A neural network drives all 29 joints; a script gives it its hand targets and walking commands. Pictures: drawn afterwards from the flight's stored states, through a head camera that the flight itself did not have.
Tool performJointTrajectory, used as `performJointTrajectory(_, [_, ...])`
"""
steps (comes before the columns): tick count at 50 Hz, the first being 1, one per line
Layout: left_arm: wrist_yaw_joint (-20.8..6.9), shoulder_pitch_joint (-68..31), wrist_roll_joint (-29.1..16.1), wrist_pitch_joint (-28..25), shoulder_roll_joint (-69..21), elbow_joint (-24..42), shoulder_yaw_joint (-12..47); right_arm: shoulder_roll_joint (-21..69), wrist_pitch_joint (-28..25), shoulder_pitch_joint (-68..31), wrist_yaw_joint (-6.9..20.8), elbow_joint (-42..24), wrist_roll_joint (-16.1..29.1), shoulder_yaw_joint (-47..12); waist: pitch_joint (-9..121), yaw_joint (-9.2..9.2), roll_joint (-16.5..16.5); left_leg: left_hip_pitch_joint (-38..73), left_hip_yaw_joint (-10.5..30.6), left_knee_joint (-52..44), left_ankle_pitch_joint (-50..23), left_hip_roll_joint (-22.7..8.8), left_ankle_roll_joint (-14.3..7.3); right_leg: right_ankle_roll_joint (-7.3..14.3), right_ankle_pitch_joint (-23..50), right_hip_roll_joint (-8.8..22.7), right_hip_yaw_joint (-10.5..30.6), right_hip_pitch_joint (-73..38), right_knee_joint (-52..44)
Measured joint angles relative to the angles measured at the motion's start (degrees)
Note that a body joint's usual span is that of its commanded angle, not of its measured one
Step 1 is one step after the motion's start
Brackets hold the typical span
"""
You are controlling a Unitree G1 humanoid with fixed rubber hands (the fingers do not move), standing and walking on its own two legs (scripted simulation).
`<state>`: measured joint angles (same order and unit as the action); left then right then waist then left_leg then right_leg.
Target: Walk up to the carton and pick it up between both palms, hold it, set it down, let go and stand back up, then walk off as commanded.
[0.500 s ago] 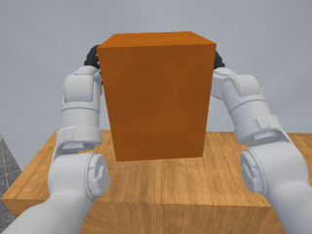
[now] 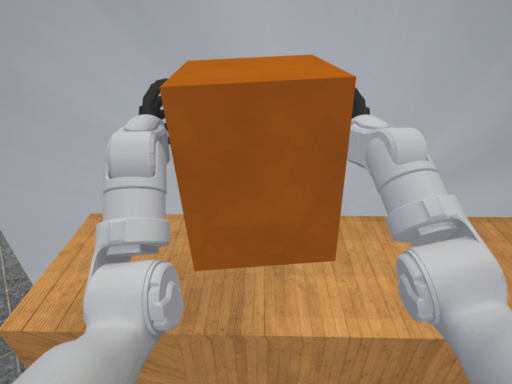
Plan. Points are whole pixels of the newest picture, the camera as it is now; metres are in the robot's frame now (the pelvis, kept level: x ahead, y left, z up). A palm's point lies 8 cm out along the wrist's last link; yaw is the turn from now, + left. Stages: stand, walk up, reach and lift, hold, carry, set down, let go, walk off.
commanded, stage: hold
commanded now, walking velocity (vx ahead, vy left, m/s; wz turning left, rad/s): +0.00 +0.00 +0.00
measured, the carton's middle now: (257, 155) +0.36 +0.00 +0.27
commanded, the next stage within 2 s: none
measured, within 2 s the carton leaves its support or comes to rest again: neither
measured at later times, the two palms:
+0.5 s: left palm (151, 125) +0.37 +0.14 +0.32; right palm (356, 128) +0.36 -0.15 +0.31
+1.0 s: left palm (150, 126) +0.37 +0.15 +0.32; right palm (353, 129) +0.36 -0.15 +0.31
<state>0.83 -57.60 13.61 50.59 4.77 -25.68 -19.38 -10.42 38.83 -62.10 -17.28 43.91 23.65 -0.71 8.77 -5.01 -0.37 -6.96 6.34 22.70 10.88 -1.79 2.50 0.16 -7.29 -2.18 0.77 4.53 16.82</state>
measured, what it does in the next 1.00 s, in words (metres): stands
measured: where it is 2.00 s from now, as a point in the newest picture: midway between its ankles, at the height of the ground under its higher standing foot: outside the picture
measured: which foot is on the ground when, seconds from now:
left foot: down 0.00-1.00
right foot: down 0.00-1.00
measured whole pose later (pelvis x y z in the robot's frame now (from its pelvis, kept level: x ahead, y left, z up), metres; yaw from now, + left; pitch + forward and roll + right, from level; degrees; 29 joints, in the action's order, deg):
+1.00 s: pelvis +0.00 +0.00 +0.00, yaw +0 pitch -5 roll -2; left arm 0.7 -58.8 13.3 49.9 5.4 -27.6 -19.4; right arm -10.3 38.9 -62.3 -17.3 44.2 23.1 -0.5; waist 9.0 -5.1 -0.2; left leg -7.4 6.7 22.8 10.7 -1.7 2.5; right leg 0.2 -7.3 -2.3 0.8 4.6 16.8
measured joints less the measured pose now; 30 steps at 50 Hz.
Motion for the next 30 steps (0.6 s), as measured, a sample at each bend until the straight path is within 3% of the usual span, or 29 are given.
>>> performJointTrajectory(30, [-0.1, -2.1, -0.2, -0.9, 0.7, -3.2, -0.5, 0.2, 0.0, -1.3, 0.2, 1.5, -1.0, 0.7, 0.4, 0.19, 0.0, -0.8, 0.2, 0.0, -0.4, 0.0, 0.1, 0.1, 0.2, -0.1, 0.1, 0.7, 0.2])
